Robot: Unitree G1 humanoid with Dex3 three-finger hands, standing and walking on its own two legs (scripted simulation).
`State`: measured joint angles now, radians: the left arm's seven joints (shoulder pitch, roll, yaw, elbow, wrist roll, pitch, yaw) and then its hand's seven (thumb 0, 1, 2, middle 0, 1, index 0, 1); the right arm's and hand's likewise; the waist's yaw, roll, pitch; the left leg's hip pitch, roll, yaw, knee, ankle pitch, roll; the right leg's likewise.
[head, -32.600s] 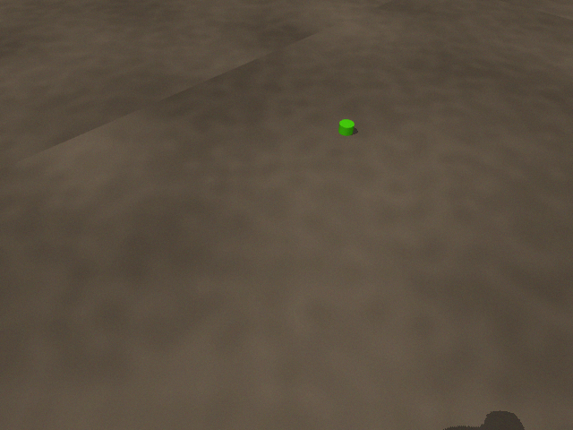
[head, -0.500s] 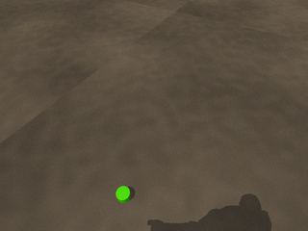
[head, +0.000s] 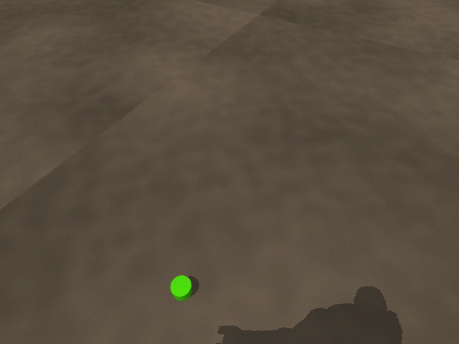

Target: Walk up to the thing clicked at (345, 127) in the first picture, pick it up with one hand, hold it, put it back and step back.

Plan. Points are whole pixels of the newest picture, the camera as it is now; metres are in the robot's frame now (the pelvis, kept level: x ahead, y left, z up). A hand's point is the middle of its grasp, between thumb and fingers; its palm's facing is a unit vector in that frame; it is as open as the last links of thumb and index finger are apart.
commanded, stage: step back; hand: left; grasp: from above
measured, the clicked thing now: (181, 288) +0.45 +0.22 -0.75
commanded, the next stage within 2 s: none
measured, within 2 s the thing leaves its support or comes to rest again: neither
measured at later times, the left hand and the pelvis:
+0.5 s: hand out of the picture +0.05 +0.30 -0.18, palm faces -0.08 -0.92 -0.38, open 7.4 cm; pelvis -0.08 +0.03 -0.02, yaw -2 degrees
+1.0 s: hand out of the picture -0.07 +0.30 -0.17, palm faces +0.00 -0.92 -0.39, open 7.4 cm; pelvis -0.20 +0.03 -0.03, yaw +1 degrees
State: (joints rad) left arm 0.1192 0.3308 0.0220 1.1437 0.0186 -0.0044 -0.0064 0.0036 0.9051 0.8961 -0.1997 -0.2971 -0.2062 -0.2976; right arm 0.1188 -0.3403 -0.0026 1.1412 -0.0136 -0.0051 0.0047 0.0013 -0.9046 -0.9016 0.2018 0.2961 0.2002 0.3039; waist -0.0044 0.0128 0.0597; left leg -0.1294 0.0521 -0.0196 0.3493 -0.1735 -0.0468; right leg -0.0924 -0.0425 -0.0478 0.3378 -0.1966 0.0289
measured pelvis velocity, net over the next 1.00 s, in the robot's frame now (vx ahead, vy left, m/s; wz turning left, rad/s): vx -0.20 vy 0.03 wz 0.02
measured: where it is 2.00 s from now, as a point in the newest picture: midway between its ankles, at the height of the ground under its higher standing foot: outside the picture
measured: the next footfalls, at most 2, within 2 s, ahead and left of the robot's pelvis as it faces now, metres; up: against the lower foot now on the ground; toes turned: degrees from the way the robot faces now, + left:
right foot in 0.62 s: -0.10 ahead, -0.10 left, +0.00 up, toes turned -1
left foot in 0.98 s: -0.18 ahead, +0.15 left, +0.00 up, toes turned -2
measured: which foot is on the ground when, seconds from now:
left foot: down 0.00-0.64, up 0.66-0.96, down 0.98-1.00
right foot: down 0.00-0.26, up 0.28-0.60, down 0.62-1.00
